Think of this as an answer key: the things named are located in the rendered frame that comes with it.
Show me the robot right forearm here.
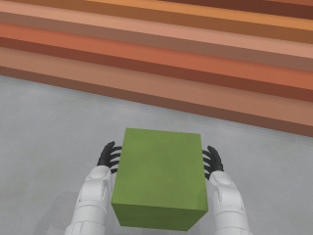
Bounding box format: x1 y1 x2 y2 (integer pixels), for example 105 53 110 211
207 170 253 235

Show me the carton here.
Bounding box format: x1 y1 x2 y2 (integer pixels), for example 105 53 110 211
111 127 208 231

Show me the robot left forearm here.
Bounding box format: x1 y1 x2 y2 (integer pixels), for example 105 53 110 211
65 165 112 235

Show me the left robot hand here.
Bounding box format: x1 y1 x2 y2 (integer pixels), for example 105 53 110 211
97 141 122 174

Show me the right robot hand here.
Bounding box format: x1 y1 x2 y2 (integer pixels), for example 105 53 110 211
202 145 224 180

